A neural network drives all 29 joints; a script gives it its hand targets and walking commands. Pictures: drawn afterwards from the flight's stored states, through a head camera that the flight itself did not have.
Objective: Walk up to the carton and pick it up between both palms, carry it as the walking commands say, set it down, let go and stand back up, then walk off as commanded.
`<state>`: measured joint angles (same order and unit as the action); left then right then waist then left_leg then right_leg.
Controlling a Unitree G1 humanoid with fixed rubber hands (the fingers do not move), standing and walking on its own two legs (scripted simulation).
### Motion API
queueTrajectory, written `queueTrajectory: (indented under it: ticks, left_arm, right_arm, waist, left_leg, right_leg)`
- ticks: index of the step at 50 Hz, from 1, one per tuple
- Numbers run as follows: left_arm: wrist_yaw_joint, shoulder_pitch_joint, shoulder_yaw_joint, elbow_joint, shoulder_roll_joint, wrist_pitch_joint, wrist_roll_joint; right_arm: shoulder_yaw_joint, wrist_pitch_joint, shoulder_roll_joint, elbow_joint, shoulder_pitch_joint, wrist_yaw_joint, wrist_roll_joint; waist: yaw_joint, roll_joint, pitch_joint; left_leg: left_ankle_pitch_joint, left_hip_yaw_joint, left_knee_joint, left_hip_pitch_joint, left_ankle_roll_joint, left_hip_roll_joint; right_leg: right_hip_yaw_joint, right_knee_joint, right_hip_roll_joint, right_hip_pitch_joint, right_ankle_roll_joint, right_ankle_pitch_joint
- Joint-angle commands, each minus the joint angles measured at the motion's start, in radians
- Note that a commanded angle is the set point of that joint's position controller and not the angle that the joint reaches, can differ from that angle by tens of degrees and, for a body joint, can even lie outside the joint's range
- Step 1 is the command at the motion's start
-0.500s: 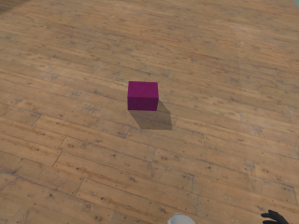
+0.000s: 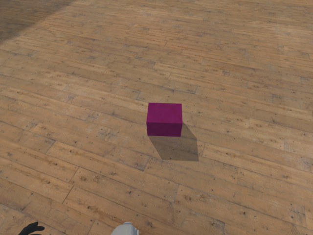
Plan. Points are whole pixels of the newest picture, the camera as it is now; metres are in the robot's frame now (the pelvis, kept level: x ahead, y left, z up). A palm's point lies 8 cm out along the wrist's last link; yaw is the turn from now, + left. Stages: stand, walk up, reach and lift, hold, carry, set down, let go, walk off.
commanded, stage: walk up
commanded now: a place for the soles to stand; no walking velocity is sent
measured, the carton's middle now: (164, 119) +1.02 +0.00 -0.69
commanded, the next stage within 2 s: none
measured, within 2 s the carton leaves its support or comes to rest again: neither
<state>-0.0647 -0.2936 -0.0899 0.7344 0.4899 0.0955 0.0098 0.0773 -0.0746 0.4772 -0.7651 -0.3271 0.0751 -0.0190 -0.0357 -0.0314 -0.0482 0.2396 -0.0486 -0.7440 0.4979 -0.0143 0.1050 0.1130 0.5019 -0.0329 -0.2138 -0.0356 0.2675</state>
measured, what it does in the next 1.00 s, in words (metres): walks ahead: left foot, then right foot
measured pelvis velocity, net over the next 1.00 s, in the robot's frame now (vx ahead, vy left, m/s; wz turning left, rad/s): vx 0.36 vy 0.00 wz -0.02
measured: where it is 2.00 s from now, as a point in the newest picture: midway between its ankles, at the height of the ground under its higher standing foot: (167, 193)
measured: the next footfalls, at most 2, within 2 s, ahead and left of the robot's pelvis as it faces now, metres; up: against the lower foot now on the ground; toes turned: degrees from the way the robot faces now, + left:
left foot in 0.10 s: +0.19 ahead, +0.14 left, +0.00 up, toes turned +6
right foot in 0.48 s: +0.33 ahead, -0.13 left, +0.00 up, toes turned -6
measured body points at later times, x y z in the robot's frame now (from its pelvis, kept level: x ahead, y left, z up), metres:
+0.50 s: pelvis +0.19 +0.00 -0.01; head +0.21 -0.01 +0.44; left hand +0.35 +0.33 -0.08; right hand +0.23 -0.36 -0.09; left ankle +0.15 +0.14 -0.73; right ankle +0.29 -0.13 -0.74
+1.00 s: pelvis +0.36 +0.00 -0.01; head +0.37 +0.02 +0.44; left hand +0.46 +0.33 -0.12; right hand +0.44 -0.36 -0.06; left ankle +0.39 +0.12 -0.74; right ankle +0.40 -0.14 -0.69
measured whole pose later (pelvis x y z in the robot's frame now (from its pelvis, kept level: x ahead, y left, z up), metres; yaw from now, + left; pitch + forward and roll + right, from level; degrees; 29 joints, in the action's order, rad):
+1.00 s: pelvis +0.36 +0.00 -0.01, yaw -1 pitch -1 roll +1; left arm -0.06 -0.30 -0.06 0.78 0.47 0.04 0.02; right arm 0.09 -0.11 0.49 -0.74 -0.33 0.02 -0.01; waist 0.02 0.06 -0.04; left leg 0.27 -0.10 -0.59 0.30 -0.02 0.04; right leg 0.01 0.95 -0.07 -0.49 -0.01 0.38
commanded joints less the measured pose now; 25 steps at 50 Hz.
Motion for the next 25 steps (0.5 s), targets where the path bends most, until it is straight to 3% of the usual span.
queueTrajectory:
  ticks: [1,3,4,5,6,7,8,10,12,14,18,21,23,24,25]
  left_arm:
    - [0.0,0.016,-0.057,-0.053,0.226,0.007,-0.003]
    - [0.001,0.029,-0.05,-0.054,0.225,-0.002,-0.006]
    - [0.002,0.022,-0.038,-0.054,0.196,-0.006,-0.007]
    - [0.005,0.012,-0.017,-0.059,0.155,-0.008,-0.008]
    - [0.006,0.004,0.01,-0.086,0.088,-0.007,-0.017]
    - [0.017,-0.014,0.003,-0.093,0.116,-0.012,-0.009]
    - [0.026,-0.005,-0.01,-0.069,0.182,-0.022,0.003]
    - [0.025,-0.074,-0.017,-0.021,0.186,-0.022,-0.004]
    - [0.011,-0.099,-0.024,0.009,0.181,-0.021,0.002]
    - [-0.005,-0.056,-0.025,0.003,0.153,-0.025,0.005]
    - [-0.024,0.044,-0.025,-0.024,0.119,-0.025,0.009]
    - [-0.029,0.065,-0.033,-0.029,0.115,-0.019,0.007]
    - [-0.022,0.027,-0.043,-0.02,0.125,-0.012,0.01]
    - [-0.012,-0.038,-0.053,-0.004,0.144,-0.007,0.008]
    - [0.002,-0.14,-0.078,0.005,0.211,0.001,0.013]
  right_arm:
    - [0.046,-0.021,0.14,0.074,0.033,0.006,0.003]
    - [0.049,-0.028,0.139,0.063,0.001,0.004,0.005]
    - [0.058,-0.034,0.155,0.053,-0.031,-0.002,0.002]
    - [0.072,-0.042,0.185,0.032,-0.11,-0.014,0.0]
    - [0.096,-0.049,0.259,0.031,-0.198,-0.03,-0.01]
    - [0.11,-0.048,0.341,0.059,-0.188,-0.041,0.006]
    - [0.102,-0.047,0.309,0.064,-0.118,-0.046,0.024]
    - [0.081,-0.043,0.243,0.072,-0.034,-0.049,0.024]
    - [0.07,-0.042,0.228,0.082,0.0,-0.05,0.018]
    - [0.072,-0.045,0.24,0.089,-0.022,-0.044,0.012]
    - [0.072,-0.046,0.25,0.092,-0.038,-0.038,0.016]
    - [0.069,-0.038,0.254,0.09,-0.034,-0.036,0.018]
    - [0.056,-0.03,0.235,0.084,-0.033,-0.036,0.014]
    - [0.043,-0.028,0.206,0.083,-0.044,-0.039,0.01]
    - [0.021,-0.029,0.145,0.104,-0.036,-0.04,0.013]
  waist:
    - [-0.004,0.189,-0.032]
    - [0.029,0.148,-0.02]
    - [0.052,0.101,0.006]
    - [0.097,0.024,0.066]
    - [0.149,-0.193,0.159]
    - [0.151,-0.22,0.119]
    - [0.124,-0.058,0.062]
    - [0.064,-0.073,0.018]
    - [0.053,-0.119,0.006]
    - [0.07,-0.133,0.009]
    - [0.084,-0.125,-0.013]
    - [0.072,-0.112,-0.014]
    - [0.033,-0.053,0.007]
    - [-0.006,0.012,0.038]
    - [-0.07,0.192,0.099]
  left_leg:
    - [-0.069,-0.029,0.094,-0.08,-0.005,-0.02]
    - [-0.082,-0.055,0.166,-0.203,-0.015,-0.053]
    - [-0.043,-0.062,0.191,-0.315,-0.031,-0.074]
    - [0.034,-0.03,0.227,-0.487,-0.058,-0.078]
    - [0.271,0.308,0.335,-0.657,-0.127,0.135]
    - [0.383,0.708,0.518,-0.603,-0.236,0.345]
    - [0.336,0.627,0.497,-0.496,-0.267,0.345]
    - [0.214,0.375,0.487,-0.367,-0.223,0.244]
    - [0.077,0.218,0.483,-0.28,-0.201,0.187]
    - [0.047,0.168,0.478,-0.264,-0.215,0.178]
    - [0.116,0.128,0.477,-0.235,-0.207,0.16]
    - [0.112,0.11,0.449,-0.192,-0.183,0.159]
    - [0.073,0.077,0.34,-0.148,-0.154,0.138]
    - [0.007,0.04,0.209,-0.101,-0.128,0.104]
    - [-0.015,-0.038,-0.11,0.052,-0.069,0.017]
  right_leg:
    - [-0.203,-0.259,-0.224,-0.092,-0.166,0.174]
    - [-0.171,-0.179,-0.208,-0.132,-0.146,0.16]
    - [-0.141,-0.092,-0.182,-0.177,-0.127,0.138]
    - [-0.097,0.084,-0.145,-0.25,-0.099,0.057]
    - [-0.013,0.45,-0.068,-0.412,-0.034,0.088]
    - [-0.09,0.628,0.034,-0.579,-0.005,0.262]
    - [-0.208,0.699,-0.018,-0.569,-0.012,0.191]
    - [-0.215,0.613,-0.071,-0.49,-0.001,0.092]
    - [-0.166,0.503,-0.081,-0.403,0.026,0.055]
    - [-0.12,0.406,-0.081,-0.367,0.036,0.046]
    - [-0.069,0.225,-0.072,-0.297,0.034,-0.033]
    - [-0.034,0.123,-0.035,-0.169,0.022,-0.067]
    - [-0.014,0.051,0.012,-0.018,0.006,-0.042]
    - [-0.044,0.003,0.02,0.11,-0.012,0.004]
    - [-0.32,-0.103,-0.153,0.278,-0.081,0.185]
